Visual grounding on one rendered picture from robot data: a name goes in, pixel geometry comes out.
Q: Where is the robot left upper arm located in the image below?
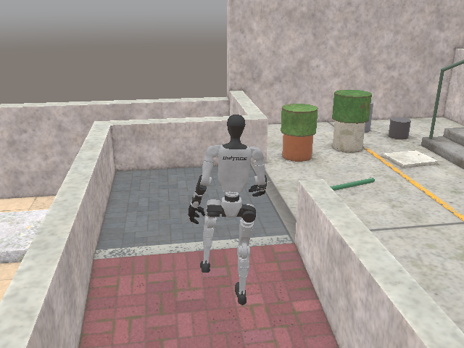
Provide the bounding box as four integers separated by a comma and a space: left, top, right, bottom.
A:
200, 145, 220, 186

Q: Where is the left robot forearm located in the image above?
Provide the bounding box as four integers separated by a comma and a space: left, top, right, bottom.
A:
191, 175, 207, 208

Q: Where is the robot right hand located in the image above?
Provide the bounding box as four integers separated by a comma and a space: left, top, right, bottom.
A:
249, 185, 265, 196

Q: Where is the right robot forearm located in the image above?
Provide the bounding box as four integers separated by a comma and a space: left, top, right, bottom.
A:
257, 175, 267, 191

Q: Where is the robot right upper arm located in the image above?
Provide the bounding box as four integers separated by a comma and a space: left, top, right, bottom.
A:
250, 146, 266, 186

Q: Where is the robot head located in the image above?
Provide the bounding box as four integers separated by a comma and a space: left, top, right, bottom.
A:
223, 115, 247, 149

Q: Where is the right robot foot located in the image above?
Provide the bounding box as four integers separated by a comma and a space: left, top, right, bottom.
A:
235, 282, 247, 305

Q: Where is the robot left hand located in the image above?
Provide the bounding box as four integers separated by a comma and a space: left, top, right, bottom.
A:
188, 205, 205, 224

